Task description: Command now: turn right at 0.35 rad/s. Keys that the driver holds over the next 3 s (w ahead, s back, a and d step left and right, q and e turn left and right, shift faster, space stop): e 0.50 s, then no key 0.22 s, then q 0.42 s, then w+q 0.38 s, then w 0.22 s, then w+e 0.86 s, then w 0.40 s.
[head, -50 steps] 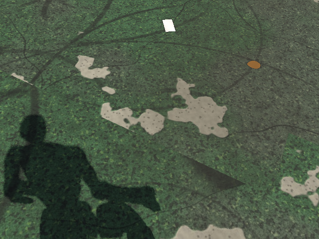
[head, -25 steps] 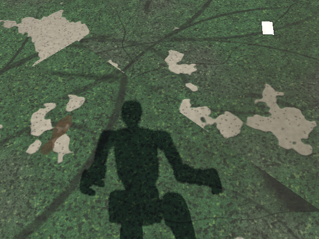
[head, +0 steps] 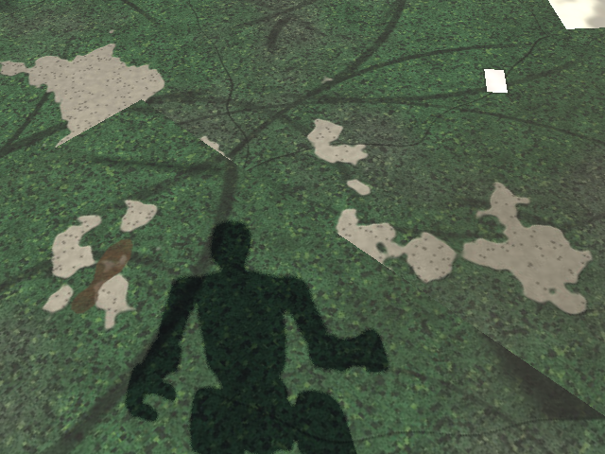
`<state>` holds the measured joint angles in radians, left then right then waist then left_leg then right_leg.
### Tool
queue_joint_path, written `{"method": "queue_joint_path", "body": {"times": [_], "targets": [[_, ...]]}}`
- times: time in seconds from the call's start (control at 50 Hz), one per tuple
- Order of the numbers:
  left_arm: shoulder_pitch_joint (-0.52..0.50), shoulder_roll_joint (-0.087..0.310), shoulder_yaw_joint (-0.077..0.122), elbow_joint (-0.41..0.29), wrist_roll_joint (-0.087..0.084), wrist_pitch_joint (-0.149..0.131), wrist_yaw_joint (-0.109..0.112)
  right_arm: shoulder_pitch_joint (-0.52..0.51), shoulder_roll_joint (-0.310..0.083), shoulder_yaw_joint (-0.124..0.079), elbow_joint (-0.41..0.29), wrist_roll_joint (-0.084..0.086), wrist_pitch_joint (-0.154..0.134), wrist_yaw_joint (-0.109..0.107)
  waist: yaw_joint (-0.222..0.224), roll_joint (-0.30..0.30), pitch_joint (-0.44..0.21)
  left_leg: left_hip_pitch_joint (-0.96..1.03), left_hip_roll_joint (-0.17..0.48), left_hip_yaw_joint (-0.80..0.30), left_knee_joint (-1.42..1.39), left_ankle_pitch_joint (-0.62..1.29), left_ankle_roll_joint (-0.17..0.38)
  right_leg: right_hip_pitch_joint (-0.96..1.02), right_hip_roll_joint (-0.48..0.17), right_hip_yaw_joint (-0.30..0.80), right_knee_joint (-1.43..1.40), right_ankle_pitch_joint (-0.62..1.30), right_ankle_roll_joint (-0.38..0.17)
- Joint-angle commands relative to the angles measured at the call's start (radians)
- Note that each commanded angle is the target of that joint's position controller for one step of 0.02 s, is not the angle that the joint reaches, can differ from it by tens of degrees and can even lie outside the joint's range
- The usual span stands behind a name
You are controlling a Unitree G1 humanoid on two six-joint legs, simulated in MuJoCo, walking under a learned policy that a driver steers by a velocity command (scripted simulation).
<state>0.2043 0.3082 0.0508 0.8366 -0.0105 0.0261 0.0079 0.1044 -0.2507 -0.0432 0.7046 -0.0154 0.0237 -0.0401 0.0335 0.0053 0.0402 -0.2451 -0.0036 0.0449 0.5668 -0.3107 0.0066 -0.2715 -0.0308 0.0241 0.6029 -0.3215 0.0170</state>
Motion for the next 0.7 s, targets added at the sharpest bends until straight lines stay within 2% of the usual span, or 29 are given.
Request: {"method": "queue_joint_path", "body": {"times": [0.02,0.06,0.08,0.1,0.12,0.14,0.16,0.18,0.2,0.22,0.24,0.26,0.3,0.34,0.38,0.42,0.46,0.48,0.5,0.52,0.54,0.56,0.58,0.6,0.62,0.64,0.7], "targets": [[-0.036,0.178,0.045,-0.082,0.007,-0.02,0.012,0.0,-0.104,-0.05,-0.071,0.007,0.003,-0.02,-0.031,-0.191,-0.043,-0.001,-0.021,0.003,0.092,0.056,0.005,-0.057,-0.154,0.302,-0.213,0.257,-0.174],[-0.042,0.178,0.046,-0.097,0.009,-0.027,0.017,0.008,-0.083,-0.05,-0.079,0.008,-0.004,-0.013,-0.031,-0.233,-0.068,-0.073,-0.047,-0.026,0.127,-0.065,0.01,0.012,-0.192,0.379,-0.235,0.278,-0.218],[-0.061,0.173,0.045,-0.106,0.006,-0.03,0.017,0.026,-0.08,-0.052,-0.076,0.009,-0.012,-0.006,-0.043,-0.237,-0.083,-0.084,-0.044,-0.044,0.117,-0.121,0.017,0.036,-0.196,0.387,-0.223,0.3,-0.218],[-0.088,0.171,0.046,-0.117,-0.001,-0.029,0.018,0.053,-0.084,-0.055,-0.067,0.01,-0.021,0.001,-0.059,-0.22,-0.088,-0.064,-0.036,-0.055,0.058,-0.104,0.025,0.036,-0.184,0.379,-0.197,0.318,-0.202],[-0.122,0.164,0.046,-0.13,-0.012,-0.023,0.02,0.092,-0.097,-0.06,-0.051,0.012,-0.029,0.006,-0.079,-0.19,-0.102,0.005,-0.017,-0.063,-0.05,0.001,0.033,0.006,-0.152,0.344,-0.153,0.311,-0.165],[-0.133,0.137,0.041,-0.146,-0.016,-0.015,0.023,0.123,-0.143,-0.074,-0.041,0.006,-0.032,0.008,-0.075,-0.098,-0.111,0.093,0.066,-0.13,-0.149,0.121,0.054,-0.068,-0.09,0.274,-0.052,0.23,-0.107],[-0.098,0.099,0.034,-0.16,-0.015,-0.007,0.025,0.116,-0.225,-0.094,-0.038,-0.001,-0.027,0.011,-0.027,0.141,-0.081,0.15,0.215,-0.305,-0.226,0.219,0.134,-0.232,0.05,0.091,0.124,0.02,-0.03],[-0.077,0.123,0.041,-0.169,-0.003,-0.008,0.025,0.106,-0.22,-0.088,-0.059,-0.015,-0.033,0.017,-0.044,0.278,-0.086,0.153,0.396,-0.487,-0.275,0.383,0.263,-0.32,0.069,0.028,0.343,-0.295,0.01],[-0.061,0.166,0.062,-0.157,-0.002,-0.005,0.021,0.099,-0.17,-0.068,-0.074,-0.019,-0.043,0.017,-0.042,0.179,-0.083,0.145,0.418,-0.476,-0.267,0.481,0.306,-0.344,0.039,0.094,0.534,-0.332,0.025],[-0.037,0.163,0.071,-0.139,-0.014,0.003,0.018,0.054,-0.156,-0.061,-0.082,-0.013,-0.049,0.014,-0.009,0.103,-0.07,0.133,0.372,-0.376,-0.248,0.492,0.272,-0.347,0.028,0.106,0.602,-0.277,0.031],[-0.022,0.143,0.069,-0.131,-0.017,0.013,0.018,0.014,-0.163,-0.064,-0.085,-0.001,-0.052,0.012,0.007,0.083,-0.048,0.133,0.328,-0.289,-0.246,0.469,0.233,-0.364,0.013,0.098,0.589,-0.207,0.042],[-0.046,0.12,0.063,-0.137,-0.015,0.019,0.017,0.014,-0.168,-0.064,-0.081,0.006,-0.054,0.006,-0.006,0.087,-0.038,0.149,0.309,-0.236,-0.249,0.484,0.217,-0.383,-0.001,0.087,0.564,-0.146,0.055],[-0.084,0.087,0.05,-0.164,-0.017,0.023,0.007,0.054,-0.176,-0.066,-0.066,0.001,-0.044,-0.007,-0.034,0.111,-0.051,0.168,0.275,-0.148,-0.255,0.51,0.216,-0.353,0.0,0.031,0.49,-0.09,0.082],[-0.127,0.064,0.039,-0.2,-0.018,0.023,-0.009,0.084,-0.188,-0.072,-0.058,0.003,-0.034,-0.015,-0.061,0.127,-0.083,0.217,0.282,-0.103,-0.244,0.511,0.221,-0.315,-0.012,0.002,0.371,-0.081,0.089],[-0.153,0.054,0.031,-0.229,-0.015,0.025,-0.023,0.088,-0.218,-0.082,-0.056,0.008,-0.027,-0.012,-0.074,0.14,-0.099,0.209,0.298,-0.069,-0.236,0.515,0.218,-0.237,-0.016,-0.032,0.257,-0.095,0.076],[-0.145,0.077,0.039,-0.242,-0.015,0.03,-0.031,0.085,-0.24,-0.09,-0.055,0.016,-0.024,-0.002,-0.072,0.157,-0.108,0.19,0.315,-0.048,-0.219,0.526,0.212,-0.166,-0.001,-0.073,0.171,-0.085,0.057],[-0.121,0.092,0.05,-0.249,-0.015,0.041,-0.038,0.071,-0.247,-0.094,-0.053,0.032,-0.026,0.009,-0.056,0.167,-0.107,0.177,0.328,-0.031,-0.18,0.506,0.187,-0.102,0.01,-0.098,0.058,-0.028,0.025],[-0.088,0.092,0.055,-0.242,-0.015,0.045,-0.041,0.055,-0.244,-0.093,-0.052,0.044,-0.027,0.013,-0.032,0.16,-0.108,0.153,0.32,-0.004,-0.135,0.478,0.157,-0.037,0.024,-0.118,-0.044,0.047,-0.001],[-0.043,0.106,0.065,-0.23,-0.011,0.048,-0.036,0.078,-0.221,-0.088,-0.037,0.05,-0.03,0.016,-0.016,0.131,-0.116,0.101,0.292,0.04,-0.058,0.411,0.106,0.066,0.048,-0.115,-0.15,0.138,-0.033],[0.013,0.169,0.088,-0.221,-0.01,0.045,-0.022,0.134,-0.178,-0.074,-0.019,0.03,-0.034,0.022,-0.01,-0.008,-0.149,-0.051,0.227,0.11,0.116,0.264,0.026,0.259,-0.01,0.009,-0.208,0.388,-0.083],[0.036,0.282,0.104,-0.248,0.005,0.036,0.0,0.113,-0.097,-0.039,-0.072,-0.035,-0.036,0.028,-0.029,-0.328,-0.167,-0.374,0.089,0.139,0.446,-0.368,-0.08,0.426,-0.305,0.395,-0.176,0.869,-0.239],[0.051,0.24,0.088,-0.257,0.038,0.006,-0.015,0.032,-0.151,-0.054,-0.09,-0.009,-0.033,0.018,0.05,-0.213,-0.248,-0.408,0.044,-0.045,0.613,-0.423,-0.09,0.316,-0.398,0.474,-0.22,0.793,-0.402],[0.011,0.207,0.074,-0.252,0.038,-0.017,-0.021,0.006,-0.187,-0.066,-0.085,0.023,-0.024,0.011,0.032,-0.142,-0.183,-0.412,0.066,-0.077,0.662,-0.35,-0.08,0.259,-0.34,0.371,-0.243,0.694,-0.374],[-0.041,0.172,0.065,-0.244,0.023,-0.029,-0.017,0.015,-0.184,-0.067,-0.074,0.027,-0.016,0.004,-0.001,-0.126,-0.135,-0.412,0.079,-0.089,0.63,-0.264,-0.07,0.211,-0.273,0.294,-0.251,0.586,-0.313],[-0.082,0.139,0.053,-0.244,0.01,-0.031,-0.011,0.029,-0.187,-0.07,-0.052,0.015,-0.01,-0.005,-0.019,-0.098,-0.117,-0.397,0.088,-0.098,0.599,-0.196,-0.072,0.186,-0.235,0.256,-0.255,0.529,-0.27],[-0.112,0.128,0.045,-0.243,0.006,-0.03,-0.006,0.051,-0.188,-0.072,-0.044,0.007,-0.006,-0.008,-0.041,-0.107,-0.11,-0.348,0.078,-0.092,0.594,-0.13,-0.08,0.138,-0.21,0.22,-0.261,0.556,-0.257],[-0.118,0.093,0.028,-0.235,0.02,-0.036,0.005,0.095,-0.155,-0.064,-0.022,0.015,-0.004,-0.004,-0.059,-0.118,-0.139,-0.261,0.065,-0.089,0.518,-0.036,-0.092,0.124,-0.176,0.166,-0.276,0.55,-0.253]]}}
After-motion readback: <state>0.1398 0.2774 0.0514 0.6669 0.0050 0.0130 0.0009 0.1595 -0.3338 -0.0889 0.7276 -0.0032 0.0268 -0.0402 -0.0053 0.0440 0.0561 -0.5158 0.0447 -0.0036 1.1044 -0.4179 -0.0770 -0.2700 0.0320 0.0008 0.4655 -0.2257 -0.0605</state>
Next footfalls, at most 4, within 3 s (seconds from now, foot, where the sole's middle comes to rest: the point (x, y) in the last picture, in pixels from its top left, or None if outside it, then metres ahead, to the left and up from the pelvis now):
0.52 right None -0.01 -0.14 -0.77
0.94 left None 0.06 0.08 -0.77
1.24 right None -0.01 -0.17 -0.77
1.78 left None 0.30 0.09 -0.77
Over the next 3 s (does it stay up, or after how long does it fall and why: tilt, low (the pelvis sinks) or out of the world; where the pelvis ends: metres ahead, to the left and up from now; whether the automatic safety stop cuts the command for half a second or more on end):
stays up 0.85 -0.09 0.01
